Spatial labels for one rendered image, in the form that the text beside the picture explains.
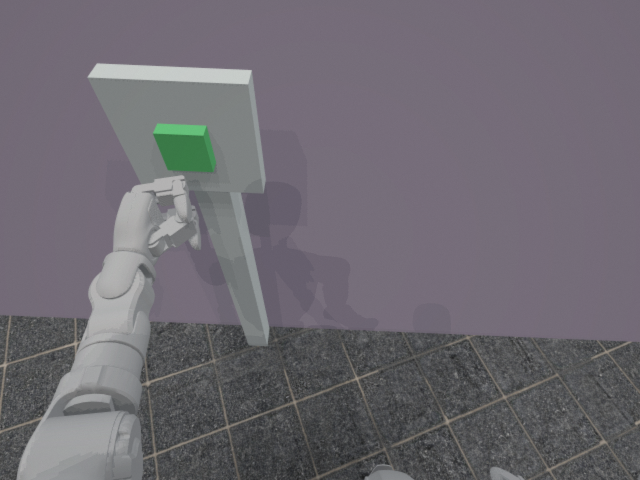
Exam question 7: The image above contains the button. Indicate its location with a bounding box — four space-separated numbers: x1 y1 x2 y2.
153 124 216 172

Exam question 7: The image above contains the left robot forearm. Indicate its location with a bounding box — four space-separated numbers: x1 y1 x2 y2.
17 251 156 480

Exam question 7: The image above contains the right robot shin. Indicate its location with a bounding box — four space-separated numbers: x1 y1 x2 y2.
368 464 393 477

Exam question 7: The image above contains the robot left hand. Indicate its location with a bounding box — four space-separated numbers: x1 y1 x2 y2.
113 175 201 267

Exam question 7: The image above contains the panel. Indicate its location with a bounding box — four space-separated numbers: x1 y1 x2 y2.
87 63 270 346

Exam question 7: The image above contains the left robot upper arm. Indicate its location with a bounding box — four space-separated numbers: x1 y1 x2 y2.
22 410 143 480

